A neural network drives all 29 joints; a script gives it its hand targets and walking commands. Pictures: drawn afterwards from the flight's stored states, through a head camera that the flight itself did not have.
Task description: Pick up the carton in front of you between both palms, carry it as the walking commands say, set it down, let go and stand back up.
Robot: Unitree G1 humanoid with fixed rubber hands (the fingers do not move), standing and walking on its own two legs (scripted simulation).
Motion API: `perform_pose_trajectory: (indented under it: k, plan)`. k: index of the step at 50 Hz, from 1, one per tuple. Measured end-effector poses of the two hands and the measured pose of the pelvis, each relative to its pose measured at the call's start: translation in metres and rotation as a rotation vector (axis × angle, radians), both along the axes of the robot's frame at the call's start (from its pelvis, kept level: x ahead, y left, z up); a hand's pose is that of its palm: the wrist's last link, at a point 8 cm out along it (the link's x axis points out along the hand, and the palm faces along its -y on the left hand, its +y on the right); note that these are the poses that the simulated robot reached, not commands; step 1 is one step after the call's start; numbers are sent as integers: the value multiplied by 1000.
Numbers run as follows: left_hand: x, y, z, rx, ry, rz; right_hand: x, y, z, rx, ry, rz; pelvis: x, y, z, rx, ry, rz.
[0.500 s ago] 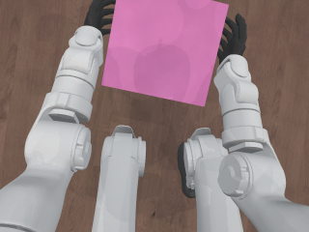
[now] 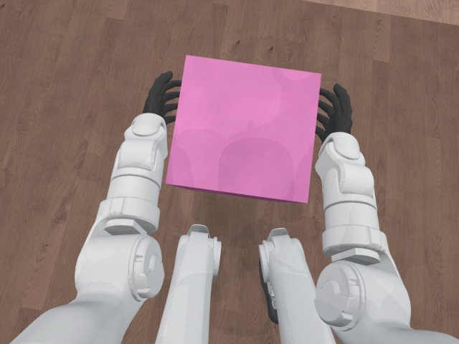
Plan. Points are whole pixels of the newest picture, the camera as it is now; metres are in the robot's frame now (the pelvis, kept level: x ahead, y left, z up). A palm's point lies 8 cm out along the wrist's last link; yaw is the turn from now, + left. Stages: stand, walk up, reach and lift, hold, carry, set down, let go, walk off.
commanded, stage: reach and lift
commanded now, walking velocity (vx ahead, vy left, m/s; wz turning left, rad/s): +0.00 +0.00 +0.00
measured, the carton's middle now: (240, 143) +0.46 +0.02 -0.14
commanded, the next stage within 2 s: none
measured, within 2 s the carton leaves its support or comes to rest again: neither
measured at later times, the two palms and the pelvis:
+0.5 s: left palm (122, 99) +0.43 +0.16 +0.10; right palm (407, 111) +0.42 -0.14 +0.11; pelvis +0.05 +0.00 +0.14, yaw +1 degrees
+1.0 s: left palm (27, 45) +0.38 +0.15 +0.25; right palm out of the picture +0.40 -0.15 +0.26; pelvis +0.10 +0.00 +0.25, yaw +2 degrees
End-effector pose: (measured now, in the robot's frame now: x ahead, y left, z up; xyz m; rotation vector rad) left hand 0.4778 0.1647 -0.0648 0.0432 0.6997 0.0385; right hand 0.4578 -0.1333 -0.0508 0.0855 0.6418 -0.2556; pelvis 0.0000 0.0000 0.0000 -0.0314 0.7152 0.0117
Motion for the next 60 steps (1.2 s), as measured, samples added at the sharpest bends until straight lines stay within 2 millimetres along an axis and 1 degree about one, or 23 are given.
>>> perform_pose_trajectory:
  k: [7, 21, 31, 38, 46, 53, 56, 60]
  plan:
    - [-14, -1, 43, -12, 3, 21, -9, -1, 44, 2, 1, 12, 14, -1, 37, 4, -48, 5]
    - [-42, -4, 138, -18, 10, 60, -28, -5, 139, -1, 8, 40, 44, 0, 120, 16, -188, 10]
    - [-62, -7, 199, -19, 7, 85, -42, -7, 199, -5, 6, 63, 65, -1, 175, 27, -311, 13]
    - [-75, -8, 241, -17, 4, 105, -50, -9, 241, -5, 4, 81, 79, -2, 209, 34, -415, 16]
    - [-89, -12, 289, -10, -6, 129, -55, -12, 288, -22, -5, 121, 92, -4, 239, 41, -549, 18]
    - [-101, -14, 328, 11, -20, 134, -62, -14, 325, -41, -17, 152, 98, -5, 255, 45, -671, 16]
    - [-105, -14, 337, 25, -12, 126, -65, -14, 334, -53, -9, 164, 96, -6, 257, 46, -714, 16]
    - [-109, -13, 339, 31, 13, 124, -69, -13, 336, -60, 16, 171, 90, -7, 257, 46, -749, 18]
